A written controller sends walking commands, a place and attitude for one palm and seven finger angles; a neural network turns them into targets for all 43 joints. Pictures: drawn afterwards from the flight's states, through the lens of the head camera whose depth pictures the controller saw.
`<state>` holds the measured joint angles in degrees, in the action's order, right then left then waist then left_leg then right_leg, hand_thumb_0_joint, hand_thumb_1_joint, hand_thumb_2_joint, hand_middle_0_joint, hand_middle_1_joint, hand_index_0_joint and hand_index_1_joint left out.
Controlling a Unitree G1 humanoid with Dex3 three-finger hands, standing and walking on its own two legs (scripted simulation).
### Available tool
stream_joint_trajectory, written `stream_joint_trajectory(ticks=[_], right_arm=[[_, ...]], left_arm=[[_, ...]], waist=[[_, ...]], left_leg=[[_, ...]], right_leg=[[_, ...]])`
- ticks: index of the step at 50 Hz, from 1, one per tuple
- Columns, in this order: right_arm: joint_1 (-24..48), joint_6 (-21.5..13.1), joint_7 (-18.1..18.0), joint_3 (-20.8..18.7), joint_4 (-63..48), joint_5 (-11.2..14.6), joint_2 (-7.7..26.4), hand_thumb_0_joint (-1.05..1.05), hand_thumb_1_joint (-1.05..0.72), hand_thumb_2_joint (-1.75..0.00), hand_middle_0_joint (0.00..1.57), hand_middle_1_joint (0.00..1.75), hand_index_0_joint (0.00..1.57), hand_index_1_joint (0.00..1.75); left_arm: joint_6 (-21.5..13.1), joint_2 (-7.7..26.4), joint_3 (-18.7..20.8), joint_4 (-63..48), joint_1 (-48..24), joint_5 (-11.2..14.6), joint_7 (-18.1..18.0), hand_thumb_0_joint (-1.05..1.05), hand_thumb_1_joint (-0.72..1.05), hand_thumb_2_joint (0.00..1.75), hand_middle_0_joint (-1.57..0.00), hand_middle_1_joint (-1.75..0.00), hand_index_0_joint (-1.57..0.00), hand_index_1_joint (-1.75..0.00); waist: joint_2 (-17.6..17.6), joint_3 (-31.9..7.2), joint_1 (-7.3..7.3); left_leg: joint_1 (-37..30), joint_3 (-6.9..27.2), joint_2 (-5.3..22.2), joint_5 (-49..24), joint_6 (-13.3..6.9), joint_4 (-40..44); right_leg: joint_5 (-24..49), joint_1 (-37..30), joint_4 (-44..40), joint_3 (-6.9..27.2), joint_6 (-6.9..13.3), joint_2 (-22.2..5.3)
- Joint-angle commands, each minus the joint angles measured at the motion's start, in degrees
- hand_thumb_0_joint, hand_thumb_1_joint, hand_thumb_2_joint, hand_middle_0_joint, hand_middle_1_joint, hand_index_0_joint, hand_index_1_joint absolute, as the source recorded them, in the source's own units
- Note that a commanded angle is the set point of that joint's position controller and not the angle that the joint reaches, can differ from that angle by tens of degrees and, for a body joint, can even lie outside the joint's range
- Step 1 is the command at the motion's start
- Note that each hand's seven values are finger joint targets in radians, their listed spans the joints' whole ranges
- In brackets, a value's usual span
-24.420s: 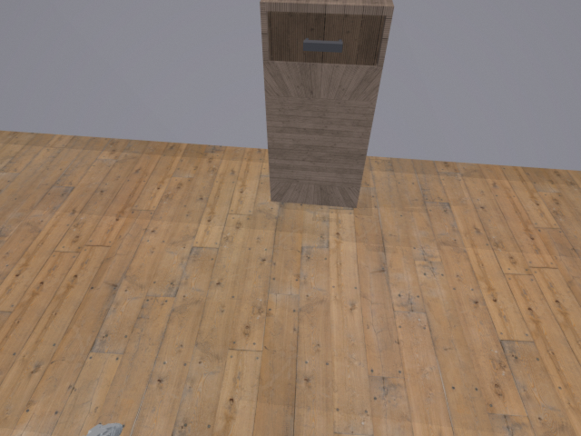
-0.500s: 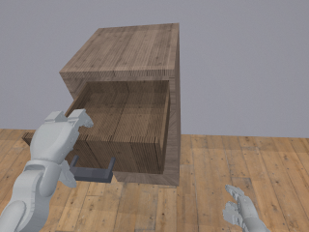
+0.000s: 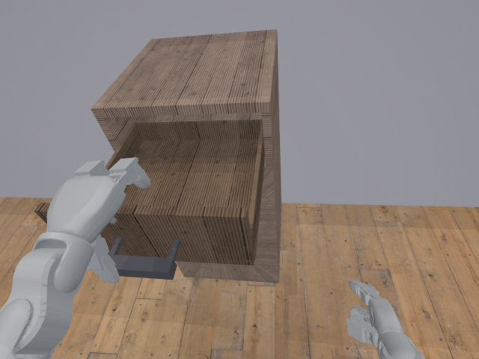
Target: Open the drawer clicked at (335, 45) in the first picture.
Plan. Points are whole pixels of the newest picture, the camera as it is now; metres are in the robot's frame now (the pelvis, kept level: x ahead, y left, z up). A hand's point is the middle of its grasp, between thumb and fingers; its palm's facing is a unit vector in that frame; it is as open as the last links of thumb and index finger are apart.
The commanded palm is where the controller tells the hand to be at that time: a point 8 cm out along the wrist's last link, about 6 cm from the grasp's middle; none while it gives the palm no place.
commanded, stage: draw the hand back to the body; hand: left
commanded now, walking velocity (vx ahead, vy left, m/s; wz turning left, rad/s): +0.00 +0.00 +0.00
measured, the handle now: (142, 255) +0.27 +0.24 +0.02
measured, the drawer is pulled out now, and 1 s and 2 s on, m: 0.29 0.29 0.29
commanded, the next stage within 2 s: step back with the hand held close in 1.54 s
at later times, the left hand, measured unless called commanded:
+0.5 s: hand (98, 237) +0.22 +0.23 +0.16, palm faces +0.12 -0.04 -0.99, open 13.8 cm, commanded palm +0.18 +0.24 +0.22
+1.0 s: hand (93, 207) +0.23 +0.21 +0.22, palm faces +0.41 -0.82 -0.40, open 11.7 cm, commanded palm +0.17 +0.26 +0.22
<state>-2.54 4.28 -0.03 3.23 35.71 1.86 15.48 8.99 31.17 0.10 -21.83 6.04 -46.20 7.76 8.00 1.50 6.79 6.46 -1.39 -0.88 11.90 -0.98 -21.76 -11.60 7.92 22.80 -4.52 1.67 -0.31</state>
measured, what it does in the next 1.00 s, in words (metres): stands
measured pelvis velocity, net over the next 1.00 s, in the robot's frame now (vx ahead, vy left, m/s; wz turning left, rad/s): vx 0.03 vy -0.01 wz -0.01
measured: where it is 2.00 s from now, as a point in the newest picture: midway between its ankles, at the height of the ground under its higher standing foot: outside the picture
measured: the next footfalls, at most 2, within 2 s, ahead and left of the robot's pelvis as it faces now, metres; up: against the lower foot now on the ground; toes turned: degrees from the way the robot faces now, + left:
none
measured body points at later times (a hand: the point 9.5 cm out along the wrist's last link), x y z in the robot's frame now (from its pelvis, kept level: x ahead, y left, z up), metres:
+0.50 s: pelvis +0.01 -0.01 +0.00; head +0.00 -0.06 +0.44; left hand +0.20 +0.23 +0.22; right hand +0.24 -0.20 -0.09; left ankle +0.00 +0.11 -0.74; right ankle +0.01 -0.10 -0.74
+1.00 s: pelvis +0.03 -0.01 +0.00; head +0.02 -0.03 +0.45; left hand +0.20 +0.26 +0.24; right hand +0.21 -0.23 -0.09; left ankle +0.00 +0.11 -0.74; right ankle +0.01 -0.10 -0.74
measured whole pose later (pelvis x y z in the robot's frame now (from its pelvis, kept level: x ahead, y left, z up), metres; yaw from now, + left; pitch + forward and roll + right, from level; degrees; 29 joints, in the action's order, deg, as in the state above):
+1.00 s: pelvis +0.03 -0.01 +0.00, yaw -1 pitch -4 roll +0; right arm -11.1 -7.4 -3.7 1.0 37.4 -0.4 13.0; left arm -9.2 20.7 19.9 -31.8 23.5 4.0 -5.3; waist 4.0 2.6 3.3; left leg 3.2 -1.6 1.2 15.0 0.1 -22.6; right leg -12.7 3.6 20.5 -4.2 2.5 1.9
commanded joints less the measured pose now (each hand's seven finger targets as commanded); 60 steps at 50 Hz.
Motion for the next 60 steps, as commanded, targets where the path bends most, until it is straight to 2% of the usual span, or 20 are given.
stream_joint_trajectory(ticks=[1, 4, 5, 9, 14, 15, 19, 24, 27, 28, 29, 30, 32, 34, 35, 40, 43, 47, 53, 60], right_arm=[[10.4, -3.7, -0.2, -1.7, -9.7, -0.8, 3.5, 0.00, -0.90, -0.90, 0.20, 0.30, 0.20, 0.30], [11.2, -3.5, 0.2, -1.7, -9.5, -0.2, 3.9, 0.00, -0.90, -0.90, 0.20, 0.30, 0.20, 0.30], [10.6, -3.2, 0.4, -1.5, -9.5, -0.7, 3.4, 0.00, -0.90, -0.90, 0.20, 0.30, 0.20, 0.30], [12.0, -3.0, 0.4, -2.0, -10.0, 0.6, 4.2, 0.00, -0.90, -0.90, 0.20, 0.30, 0.20, 0.30], [12.3, -3.8, -0.3, -1.8, -11.2, 0.7, 4.4, 0.00, -0.90, -0.90, 0.20, 0.30, 0.20, 0.30], [10.3, -4.0, -0.4, -1.7, -11.1, 0.0, 4.4, 0.00, -0.90, -0.90, 0.20, 0.30, 0.20, 0.30], [10.1, -4.6, -1.3, -1.6, -11.7, -0.3, 5.3, 0.00, -0.90, -0.90, 0.20, 0.30, 0.20, 0.30], [9.3, -4.5, -0.7, -2.0, -11.1, -0.2, 4.5, 0.00, -0.90, -0.90, 0.20, 0.30, 0.20, 0.30], [8.1, -3.8, -0.4, -2.6, -10.6, -0.3, 4.5, 0.00, -0.90, -0.90, 0.20, 0.30, 0.20, 0.30], [3.3, -7.9, -1.9, -2.6, -12.6, -0.5, 0.1, 0.00, -0.90, -0.90, 0.20, 0.30, 0.20, 0.30], [3.3, -10.4, -2.8, -2.2, -10.5, -1.3, 2.0, 0.00, -0.90, -0.90, 0.20, 0.30, 0.20, 0.30], [2.7, -11.1, -3.0, -2.2, -10.2, -1.3, 2.2, 0.00, -0.90, -0.90, 0.20, 0.30, 0.20, 0.30], [2.5, -12.4, -4.0, -2.6, -10.7, -1.3, 2.2, 0.00, -0.90, -0.90, 0.20, 0.30, 0.20, 0.30], [2.7, -14.7, -4.6, -2.4, -9.7, -2.1, 2.1, 0.00, -0.90, -0.90, 0.20, 0.30, 0.20, 0.30], [1.9, -15.4, -4.6, -2.2, -9.9, -2.5, 1.6, 0.00, -0.90, -0.90, 0.20, 0.30, 0.20, 0.30], [1.1, -16.3, -4.6, -2.6, -8.5, -2.9, 1.6, 0.00, -0.90, -0.90, 0.20, 0.30, 0.20, 0.30], [0.7, -15.9, -4.3, -3.0, -8.3, -2.6, 1.4, 0.00, -0.90, -0.90, 0.20, 0.30, 0.20, 0.30], [0.5, -15.2, -4.0, -3.9, -8.3, -2.3, 2.0, 0.00, -0.90, -0.90, 0.20, 0.30, 0.20, 0.30], [0.7, -14.3, -3.9, -4.6, -8.9, -2.2, 2.2, 0.00, -0.90, -0.90, 0.20, 0.30, 0.20, 0.30], [0.5, -13.9, -4.3, -4.3, -8.5, -2.0, 1.9, 0.00, -0.90, -0.90, 0.20, 0.30, 0.20, 0.30]], left_arm=[[-3.3, 14.7, 13.2, -12.9, -9.6, -0.8, -4.8, 0.00, -0.50, 0.30, -0.30, -1.20, -0.30, -1.20], [-2.9, 17.9, 18.6, -12.2, -6.5, 0.3, -6.3, 0.00, -0.50, 0.30, -0.30, -1.20, -0.30, -1.20], [-2.6, 14.9, 15.6, -11.7, -8.0, 0.2, -6.3, 0.00, -0.50, 0.30, -0.30, -1.20, -0.30, -1.20], [-0.4, 14.0, 15.7, -9.9, -4.5, 2.6, -5.3, 0.00, -0.50, 0.30, -0.30, -1.20, -0.30, -1.20], [-0.6, 11.5, 10.4, -13.4, -5.8, 2.5, -2.4, 0.00, -0.50, 0.30, -0.30, -1.20, -0.30, -1.20], [-1.6, 12.3, 10.3, -15.0, -5.9, 1.7, -2.3, 0.00, -0.50, 0.30, -0.30, -1.20, -0.30, -1.20], [-4.2, 18.9, 18.0, -18.6, -1.8, 1.4, -4.7, 0.00, -0.50, 0.30, -0.30, -1.20, -0.30, -1.20], [-5.5, 18.5, 22.6, -18.0, 4.9, 3.5, -8.0, 0.00, -0.50, 0.30, -0.30, -1.20, -0.30, -1.20], [-4.3, 15.9, 20.6, -13.9, 6.5, 4.2, -7.8, 0.00, -0.50, 0.30, -0.30, -1.20, -0.30, -1.20], [-11.2, -4.8, 18.9, -16.6, -0.5, 42.3, -9.7, 0.00, -0.47, 0.32, -0.30, -1.18, -0.30, -1.18], [-13.9, 0.1, 22.5, -11.2, 5.5, 44.0, -11.1, 0.00, -0.43, 0.33, -0.29, -1.15, -0.29, -1.15], [-14.8, -1.6, 21.1, -9.1, 8.6, 44.1, -11.5, 0.00, -0.40, 0.34, -0.29, -1.13, -0.29, -1.13], [-17.7, -1.0, 22.5, -18.7, 6.8, 48.4, -12.3, 0.00, -0.32, 0.37, -0.29, -1.09, -0.29, -1.09], [-20.2, 0.6, 24.1, -22.5, 6.1, 49.1, -13.9, 0.00, -0.26, 0.40, -0.28, -1.04, -0.28, -1.04], [-20.9, -0.6, 23.0, -24.0, 6.3, 49.2, -14.4, 0.00, -0.22, 0.42, -0.28, -1.02, -0.28, -1.02], [-21.3, -0.1, 25.3, -22.8, 9.6, 49.7, -15.1, 0.00, -0.05, 0.50, -0.27, -0.91, -0.27, -0.91], [-21.2, -1.4, 25.1, -21.7, 11.2, 50.0, -14.6, 0.00, 0.06, 0.54, -0.26, -0.84, -0.26, -0.84], [-21.1, -2.3, 25.3, -19.8, 14.4, 50.5, -13.7, 0.00, 0.20, 0.60, -0.25, -0.75, -0.25, -0.75], [-21.1, -1.4, 26.5, -22.0, 16.9, 50.6, -13.6, 0.00, 0.41, 0.69, -0.24, -0.62, -0.24, -0.62], [-20.6, -0.6, 27.4, -22.3, 15.5, 50.5, -14.1, 0.00, 0.65, 0.80, -0.22, -0.46, -0.22, -0.46]], waist=[[-5.0, -12.0, 1.00], [-3.5, -10.6, 1.80], [-3.9, -10.5, 1.49], [-4.7, -7.7, 0.50], [-4.1, -8.4, -1.22], [-4.6, -11.0, -0.90], [-4.5, -13.0, 0.41], [-2.8, -8.7, 1.04], [-4.7, -6.1, 0.46], [-11.7, -1.3, -5.82], [-15.3, -1.2, -5.02], [-13.8, 0.2, -4.71], [-10.4, -5.2, -3.70], [-1.7, -7.3, -2.86], [-0.9, -8.2, -2.68], [-2.4, -2.9, -2.61], [-0.6, -3.4, -2.54], [-5.9, -5.2, -2.60], [-6.7, -7.4, -2.34], [-3.5, -4.4, -2.88]], left_leg=[[0.0, 2.0, 0.0, -10.8, 0.0, 2.1], [1.2, 2.1, 0.2, -12.2, 0.6, 1.2], [1.5, 1.8, -0.1, -12.2, 0.5, 1.3], [2.0, 1.5, 0.2, -10.6, 0.6, 0.9], [0.9, 1.6, 0.2, -7.5, 0.0, 0.5], [0.3, 1.6, 0.0, -8.1, -0.3, 0.6], [0.1, 2.0, 0.4, -9.7, -0.1, -0.9], [0.9, 2.0, 0.5, -11.3, 0.7, -1.8], [2.0, 1.5, 0.3, -10.7, 0.5, -1.3], [-2.7, 0.6, 2.5, -6.0, -1.2, -1.2], [-3.0, 1.2, 3.1, -3.6, -1.0, -0.8], [-2.4, 0.9, 3.1, -1.8, -1.0, -0.4], [-4.7, 0.7, 2.7, -3.8, -1.0, 0.6], [-5.5, 0.3, 2.2, -4.1, -0.5, 0.7], [-5.0, 0.9, 2.2, -4.9, -0.4, 1.4], [-2.2, 1.2, 2.4, -9.0, 0.0, 1.5], [-2.8, 1.0, 2.6, -11.7, 0.1, 1.0], [-3.4, 0.8, 2.9, -15.0, -0.1, 0.6], [-4.1, 0.7, 2.8, -17.1, -0.2, 0.1], [-3.8, 0.9, 2.7, -13.9, 0.4, 0.9]], right_leg=[[6.4, -5.9, -2.8, 3.1, -0.3, 0.1], [8.3, -5.6, -2.7, 4.1, 0.0, 0.1], [8.2, -5.7, -2.4, 3.7, 0.0, -0.4], [7.5, -3.5, -2.8, 4.1, -0.5, 0.1], [3.8, -1.6, -3.2, 3.6, -1.0, 0.1], [4.0, -3.0, -2.8, 3.1, -1.1, -0.4], [7.1, -4.4, -2.5, 3.9, -1.0, -0.4], [8.7, -2.2, -2.6, 3.9, -0.4, -0.4], [8.2, -1.1, -2.7, 3.2, -0.9, -0.5], [7.5, 1.4, -5.2, 1.4, -0.3, 0.5], [4.5, 1.8, -5.4, 2.2, -0.3, 1.4], [2.3, 2.6, -5.7, 1.9, -0.7, 0.5], [2.6, -0.7, -6.2, 2.1, -1.1, -0.7], [2.6, -1.8, -6.0, 3.2, -0.6, -1.0], [3.1, -3.1, -5.6, 2.7, -0.4, -1.4], [7.8, -3.6, -6.2, 2.8, 0.1, -1.1], [10.8, -4.2, -5.3, 2.8, 0.2, -1.0], [14.7, -5.5, -4.6, 2.5, -0.2, -0.8], [17.1, -5.9, -4.2, 2.6, -0.4, -0.7], [13.0, -3.5, -5.6, 2.6, -0.2, -0.6]])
